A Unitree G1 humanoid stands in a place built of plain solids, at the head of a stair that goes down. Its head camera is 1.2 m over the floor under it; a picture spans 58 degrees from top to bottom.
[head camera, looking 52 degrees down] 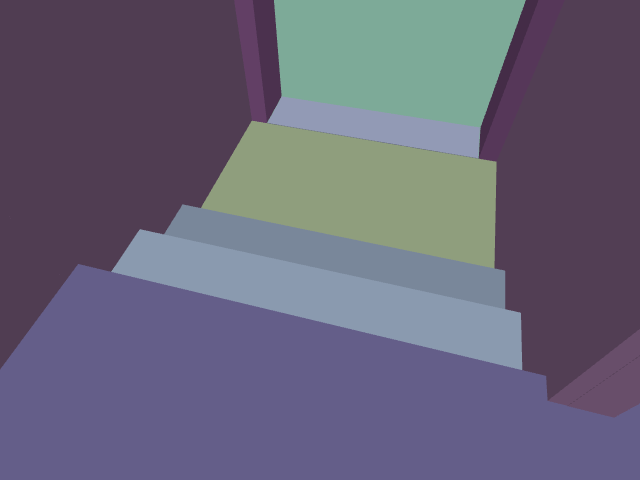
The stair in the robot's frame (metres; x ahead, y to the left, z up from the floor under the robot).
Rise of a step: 0.16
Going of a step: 0.30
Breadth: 1.50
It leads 15 degrees to the right of straight ahead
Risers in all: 3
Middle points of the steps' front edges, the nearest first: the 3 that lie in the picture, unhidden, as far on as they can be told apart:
0.64 0.09 0.00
0.93 0.01 -0.16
1.22 -0.06 -0.33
